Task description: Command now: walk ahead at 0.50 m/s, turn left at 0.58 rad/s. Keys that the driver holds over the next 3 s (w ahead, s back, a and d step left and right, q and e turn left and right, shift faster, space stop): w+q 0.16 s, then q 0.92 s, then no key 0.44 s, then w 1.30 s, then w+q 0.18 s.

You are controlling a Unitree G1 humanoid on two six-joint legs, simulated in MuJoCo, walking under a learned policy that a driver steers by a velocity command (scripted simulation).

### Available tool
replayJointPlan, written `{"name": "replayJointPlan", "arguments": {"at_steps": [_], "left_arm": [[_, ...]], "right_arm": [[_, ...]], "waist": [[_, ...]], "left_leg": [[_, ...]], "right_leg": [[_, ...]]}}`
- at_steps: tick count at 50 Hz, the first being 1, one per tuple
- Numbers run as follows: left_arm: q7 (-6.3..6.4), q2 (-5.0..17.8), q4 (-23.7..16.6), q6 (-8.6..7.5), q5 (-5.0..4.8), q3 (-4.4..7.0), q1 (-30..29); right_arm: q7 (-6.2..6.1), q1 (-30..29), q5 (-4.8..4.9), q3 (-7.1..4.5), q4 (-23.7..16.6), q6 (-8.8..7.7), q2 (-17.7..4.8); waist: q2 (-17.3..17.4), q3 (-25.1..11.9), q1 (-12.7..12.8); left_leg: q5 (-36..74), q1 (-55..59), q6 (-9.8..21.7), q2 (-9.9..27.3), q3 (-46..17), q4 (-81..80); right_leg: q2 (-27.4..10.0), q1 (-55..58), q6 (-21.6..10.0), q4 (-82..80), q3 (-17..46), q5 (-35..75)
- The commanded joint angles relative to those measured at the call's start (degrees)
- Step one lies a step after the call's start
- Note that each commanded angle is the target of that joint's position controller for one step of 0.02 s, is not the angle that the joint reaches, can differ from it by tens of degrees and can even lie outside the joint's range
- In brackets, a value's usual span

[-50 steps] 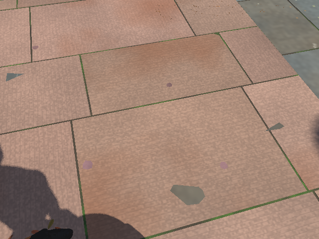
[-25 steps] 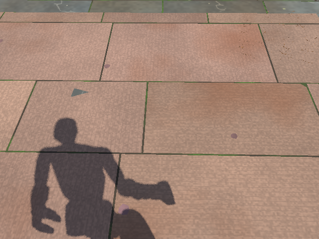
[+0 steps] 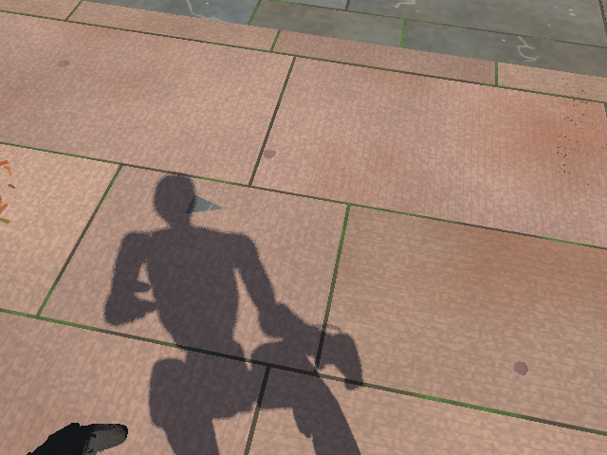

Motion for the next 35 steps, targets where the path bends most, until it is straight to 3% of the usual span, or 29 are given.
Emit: {"name": "replayJointPlan", "arguments": {"at_steps": [1,3,5,6,7,8,9,10,11,12,13,15,18,20,23,27,29,30,31,32,33,34,35], "left_arm": [[-0.58,3.9,-4.6,-1.00,-0.84,0.75,-5.1],[-0.98,5.6,-5.0,-1.45,-1.04,1.42,-5.2],[-1.12,6.8,-4.5,-1.98,-1.17,2.19,-2.3],[-0.93,7.5,-3.4,-2.21,-1.00,2.81,2.0],[-0.55,9.5,-2.5,-2.53,-0.11,3.65,8.3],[-0.08,14.1,-1.8,-2.43,1.15,4.74,15.8],[-0.58,14.3,-0.3,-1.58,0.42,5.02,18.1],[-0.43,9.2,-1.8,-1.27,-0.08,3.62,14.4],[-0.10,6.8,-2.6,-0.65,0.24,2.82,11.3],[-0.04,5.3,-2.7,-0.23,0.51,2.23,8.5],[0.03,4.2,-2.4,-0.02,0.50,1.88,6.7],[0.06,4.6,-1.3,-0.07,0.52,2.03,5.5],[0.79,7.6,0.2,0.48,0.25,3.12,5.0],[1.33,8.2,0.6,1.40,-0.24,3.31,4.0],[1.60,8.9,1.5,2.42,-0.88,3.45,3.6],[1.16,11.0,2.5,3.24,-2.38,4.17,4.6],[1.21,10.6,2.6,3.50,-3.18,4.17,3.9],[0.99,9.0,3.3,3.37,-2.52,3.78,6.9],[0.64,5.1,1.0,3.14,0.89,2.30,7.8],[0.25,5.2,-0.3,3.07,1.21,1.57,8.3],[0.04,8.7,0.4,3.39,-0.41,2.59,5.2],[0.25,8.4,-0.2,3.72,-1.14,2.51,3.4],[0.89,7.6,0.5,4.14,-0.58,2.46,3.4]], "right_arm": [[-0.60,0.7,0.49,-2.85,-3.0,-0.43,-10.1],[-0.75,1.5,0.65,-2.74,-2.7,-0.21,-9.5],[-0.86,0.6,0.41,-2.82,-2.9,0.03,-9.3],[-0.83,0.1,0.29,-2.45,-3.2,0.14,-8.1],[-0.63,0.0,-0.06,-1.41,-3.8,-0.04,-5.2],[-0.58,5.0,0.22,-0.23,-5.2,-0.37,-1.5],[-0.74,7.7,1.14,-0.11,-6.3,-0.66,-3.4],[-0.90,4.8,1.15,-1.54,-5.4,-0.34,-8.8],[-1.00,0.0,0.48,-2.09,-6.1,0.24,-10.3],[-1.11,-1.9,-0.14,-2.37,-6.6,0.77,-10.0],[-1.13,-1.9,-0.29,-2.73,-6.9,1.39,-9.4],[-0.98,-0.7,0.23,-2.24,-7.0,2.63,-6.4],[-0.83,-3.3,0.04,-1.43,-8.5,3.48,-4.2],[-0.19,-4.7,-0.10,-1.21,-8.7,3.47,-3.9],[1.04,-8.5,-0.17,-1.25,-9.8,3.36,-4.0],[2.31,-11.2,-0.17,-2.23,-11.8,3.91,-5.8],[2.26,-7.1,-0.38,-3.22,-11.1,3.89,-7.0],[1.37,-2.3,-0.66,-4.60,-10.0,3.75,-10.4],[-0.13,0.8,-1.17,-5.99,-10.7,3.73,-17.4],[0.15,-1.6,-2.12,-5.12,-12.6,3.10,-17.3],[0.80,-2.7,-1.56,-4.16,-12.6,2.50,-13.5],[0.77,-5.0,-0.92,-3.51,-12.0,2.04,-11.6],[0.57,-7.0,-0.28,-3.27,-11.8,2.13,-10.6]], "waist": [[6.8,-2.4,-0.4],[7.4,-2.6,0.1],[9.1,-2.8,2.2],[9.2,-4.2,4.5],[7.1,-9.4,7.6],[-4.7,-18.1,7.8],[-18.4,-20.3,6.6],[-10.2,-13.0,7.3],[-5.0,-8.1,7.4],[-2.5,-5.2,6.0],[-3.3,-4.0,4.4],[-5.7,-3.3,3.0],[-5.1,-4.6,3.1],[-4.3,-6.2,3.5],[-4.2,-5.8,4.7],[-4.5,-4.7,5.0],[-3.3,-6.2,2.2],[1.5,-9.1,0.4],[16.8,-13.2,1.4],[19.2,-21.3,1.9],[10.2,-19.7,-0.3],[8.1,-14.9,1.2],[4.7,-11.8,2.5]], "left_leg": [[7.9,-5.6,7.9,11.8,-10.0,-4.6],[5.0,-2.1,7.1,13.2,-13.9,-1.2],[5.1,-0.6,6.0,13.9,-16.8,2.5],[6.2,-1.2,4.8,12.3,-16.5,6.0],[5.9,-4.5,2.7,9.2,-13.5,16.1],[-7.9,-19.7,-1.3,2.2,-5.9,35.2],[-22.7,-32.8,-3.4,1.6,-2.7,48.6],[-19.1,-36.1,-4.4,4.6,-4.3,54.2],[-15.3,-35.2,-5.2,6.3,-2.4,55.3],[-13.2,-32.6,-5.9,7.7,-1.2,53.6],[-12.2,-30.4,-6.2,9.2,-0.8,51.4],[-10.8,-26.4,-6.9,9.9,1.9,47.5],[-5.2,-26.8,-7.8,10.5,3.4,39.2],[1.5,-24.3,-7.7,10.6,4.5,32.9],[7.0,-19.8,-6.5,9.9,6.6,24.0],[2.5,-17.3,-3.8,8.6,8.5,16.0],[6.5,-9.4,-1.2,5.7,10.5,7.1],[19.6,0.7,1.5,6.0,7.3,3.0],[49.9,15.5,8.5,20.7,-12.2,6.3],[43.5,19.8,20.6,30.0,-28.6,3.4],[37.8,16.3,18.3,26.9,-23.3,1.8],[32.6,11.9,14.4,23.4,-17.6,1.9],[27.0,7.4,11.3,20.3,-14.6,1.1]], "right_leg": [[4.3,10.1,0.1,-7.1,-2.5,6.2],[4.4,11.1,-1.1,-10.0,-1.0,3.4],[4.5,14.7,-2.9,-11.4,-1.2,-1.3],[4.6,20.5,-4.3,-13.5,-2.1,-1.8],[0.0,31.6,-7.0,-13.0,1.3,-3.0],[-12.8,51.8,-13.7,-14.6,19.1,-9.8],[-20.5,56.7,-19.3,-20.6,40.2,-19.9],[-19.0,50.7,-17.8,-21.7,35.1,-18.8],[-16.9,43.6,-16.1,-20.6,24.6,-8.4],[-14.2,37.1,-15.3,-20.3,16.5,4.1],[-12.3,32.9,-14.7,-20.3,10.9,12.5],[-9.9,27.9,-14.9,-22.3,3.4,19.6],[-11.1,29.3,-16.6,-24.0,-1.5,25.1],[-10.7,30.4,-16.1,-24.1,-5.4,24.2],[-10.0,30.5,-14.6,-23.5,-10.0,20.8],[-11.9,34.0,-13.0,-18.3,-10.7,19.3],[-9.9,33.3,-10.3,-9.1,-13.2,22.3],[-6.1,28.4,-7.0,1.2,-15.4,17.6],[0.0,11.2,-2.3,20.0,-17.1,-17.4],[6.6,0.8,-0.4,33.7,-6.9,-39.2],[4.1,-0.6,-0.7,35.9,-1.7,-35.9],[2.8,-1.2,-1.3,33.9,-1.6,-31.7],[1.7,-0.7,-1.2,29.6,-1.6,-28.3]]}}
Next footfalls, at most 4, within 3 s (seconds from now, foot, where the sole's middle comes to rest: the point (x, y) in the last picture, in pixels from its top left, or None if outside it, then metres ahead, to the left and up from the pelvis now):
0.14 right None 0.27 -0.15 -0.78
0.60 left None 0.33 0.13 -0.78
1.00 right None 0.42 -0.08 -0.78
1.38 left None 0.23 0.10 -0.78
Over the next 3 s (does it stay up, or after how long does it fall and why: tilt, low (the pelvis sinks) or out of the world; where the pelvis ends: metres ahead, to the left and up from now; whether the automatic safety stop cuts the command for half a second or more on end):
stays up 0.83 0.41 -0.01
